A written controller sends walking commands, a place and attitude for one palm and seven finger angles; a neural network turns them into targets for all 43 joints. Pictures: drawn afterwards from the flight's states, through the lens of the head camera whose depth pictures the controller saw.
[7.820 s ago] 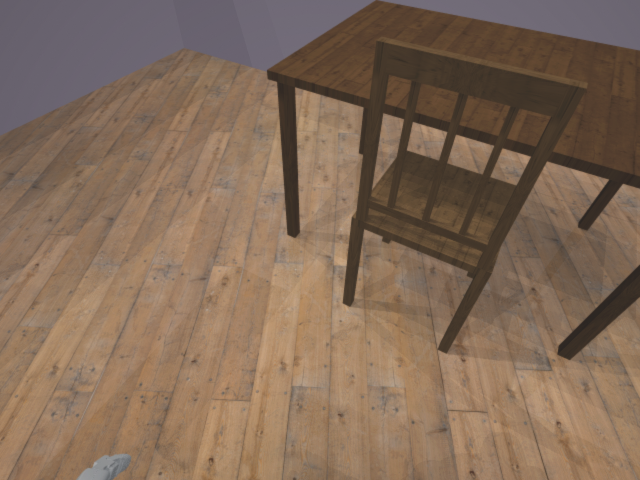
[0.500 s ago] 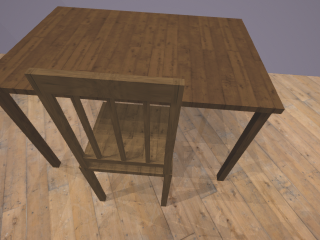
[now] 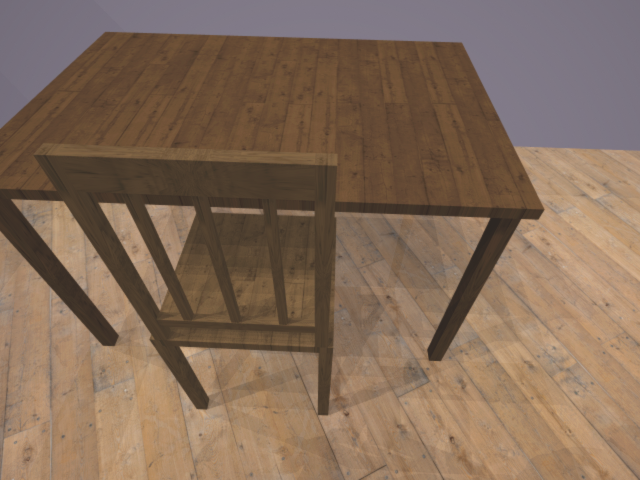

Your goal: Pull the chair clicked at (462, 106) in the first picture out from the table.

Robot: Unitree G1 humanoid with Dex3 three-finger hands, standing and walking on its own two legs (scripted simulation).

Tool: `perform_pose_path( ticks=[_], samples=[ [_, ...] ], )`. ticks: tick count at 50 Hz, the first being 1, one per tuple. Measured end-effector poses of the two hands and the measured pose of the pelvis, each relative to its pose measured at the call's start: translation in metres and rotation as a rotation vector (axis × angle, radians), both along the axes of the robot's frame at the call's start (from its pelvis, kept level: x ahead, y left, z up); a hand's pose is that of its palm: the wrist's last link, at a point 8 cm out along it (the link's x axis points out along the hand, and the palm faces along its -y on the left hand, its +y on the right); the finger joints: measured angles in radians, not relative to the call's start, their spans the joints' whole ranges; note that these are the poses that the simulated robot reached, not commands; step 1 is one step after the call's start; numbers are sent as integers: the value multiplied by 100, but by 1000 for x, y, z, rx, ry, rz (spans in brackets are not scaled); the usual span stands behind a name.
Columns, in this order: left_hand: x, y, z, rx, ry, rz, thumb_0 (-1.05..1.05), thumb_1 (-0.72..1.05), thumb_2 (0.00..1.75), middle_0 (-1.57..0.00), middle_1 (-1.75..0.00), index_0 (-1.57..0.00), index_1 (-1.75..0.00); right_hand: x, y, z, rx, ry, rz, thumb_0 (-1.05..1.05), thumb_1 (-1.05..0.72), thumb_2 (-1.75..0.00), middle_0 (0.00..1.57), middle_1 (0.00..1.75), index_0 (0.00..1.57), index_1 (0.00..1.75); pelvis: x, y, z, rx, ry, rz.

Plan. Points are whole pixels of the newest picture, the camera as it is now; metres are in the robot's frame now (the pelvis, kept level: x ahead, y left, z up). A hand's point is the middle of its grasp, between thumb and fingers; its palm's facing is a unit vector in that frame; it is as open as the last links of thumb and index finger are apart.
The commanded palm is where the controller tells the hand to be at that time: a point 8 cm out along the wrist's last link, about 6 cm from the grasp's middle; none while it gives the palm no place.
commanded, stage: come to a stop and stand still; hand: left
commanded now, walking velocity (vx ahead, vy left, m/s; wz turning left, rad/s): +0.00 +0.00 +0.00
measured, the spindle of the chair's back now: (220, 267) +0.45 +0.20 -0.05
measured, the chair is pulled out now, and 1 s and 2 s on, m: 0.00 0.00 0.00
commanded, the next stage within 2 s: look again from close up in 0.18 s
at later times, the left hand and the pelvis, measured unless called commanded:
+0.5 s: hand out of the picture -0.01 +0.18 -0.18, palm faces +0.04 -0.98 -0.20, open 7.4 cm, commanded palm none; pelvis +0.01 +0.01 +0.00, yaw +1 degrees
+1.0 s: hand out of the picture +0.04 +0.21 -0.17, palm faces +0.02 -0.97 -0.23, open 7.4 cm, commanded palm none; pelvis +0.01 +0.03 +0.00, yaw +0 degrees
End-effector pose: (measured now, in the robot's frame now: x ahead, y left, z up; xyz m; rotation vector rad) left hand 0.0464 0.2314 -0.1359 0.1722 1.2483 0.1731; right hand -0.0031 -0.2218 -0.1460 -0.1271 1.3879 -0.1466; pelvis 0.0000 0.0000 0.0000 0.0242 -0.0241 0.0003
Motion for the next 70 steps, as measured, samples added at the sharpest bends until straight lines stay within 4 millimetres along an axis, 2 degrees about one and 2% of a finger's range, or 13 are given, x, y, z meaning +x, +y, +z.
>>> perform_pose_path(
  ticks=[7, 14, 19, 23, 29, 37, 45, 57, 64, 65, 66, 70],
  samples=[
    [-30, 2, 0, -9, 72, 18, 0, 92, 90, -20, -30, -20, -30, -11, 16, 1, 27, 20, 2, 0, -91, -90, 20, 30, 20, 30, 0, 5, 3, -4, 6, -1],
    [-64, -7, -2, -36, 164, 43, 0, 91, 90, -20, -30, -19, -30, -10, 28, 1, 50, 28, 2, 0, -91, -90, 20, 30, 20, 30, 4, 7, 4, -7, 5, -1],
    [-72, -6, -5, -31, 178, 23, 0, 91, 90, -20, -30, -20, -30, 3, 19, -3, 31, 2, 19, 1, -92, -90, 20, 30, 20, 30, 3, 8, -1, -11, 18, 22],
    [-66, -2, -8, -25, 155, 31, 0, 91, 90, -20, -30, -20, -30, 25, 10, -3, -2, -48, 21, 1, -92, -90, 20, 30, 20, 30, 8, 11, -4, -22, 23, 27],
    [-36, 7, -11, -28, 85, 22, 0, 91, 90, -20, -30, -20, -30, 53, 9, 5, -33, -124, 29, 1, -92, -90, 20, 30, 20, 30, 15, 17, -4, -25, 15, 20],
    [-5, 22, -7, -10, 11, 3, 0, 92, 90, -20, -30, -20, -30, 69, 18, 9, -39, -162, 40, 0, -92, -90, 20, 30, 20, 30, 17, 25, -2, -25, -4, 10],
    [-5, 31, -3, 3, 22, -7, 0, 91, 90, -20, -30, -20, -30, 58, 23, 7, -28, -128, 29, 0, -93, -90, 20, 30, 20, 30, 15, 31, 0, -21, -10, 3],
    [-37, 24, -4, -15, 116, -2, 0, 91, 90, -20, -30, -20, -30, 20, 30, 3, -1, -23, -1, 0, -92, -90, 20, 30, 20, 30, 11, 31, 3, -18, -11, -2],
    [-50, 15, -6, -26, 144, 3, 0, 91, 90, -20, -30, -20, -30, 7, 34, 1, 13, 5, -9, 0, -91, -90, 20, 30, 20, 30, 9, 29, 3, -22, -9, 0],
    [-42, 17, -1, -36, 93, 73, 0, 91, 90, -20, -30, -20, -30, 9, 33, 3, -1, -20, -3, 0, -91, -90, 20, 30, 20, 30, 7, 29, 2, -27, -13, 6],
    [-26, 22, 11, -18, -20, 100, 1, 91, 90, -21, -30, -20, -30, 14, 31, 6, -26, -75, 12, 1, -91, -90, 20, 30, 20, 30, 6, 28, 2, -24, -18, 9],
    [56, 36, 76, 50, -523, 116, 2, 90, 89, -20, -29, -19, -29, 49, 14, 19, -61, -333, 74, 2, -93, -90, 20, 30, 20, 30, 1, 25, -2, -10, -8, 37]
  ],
)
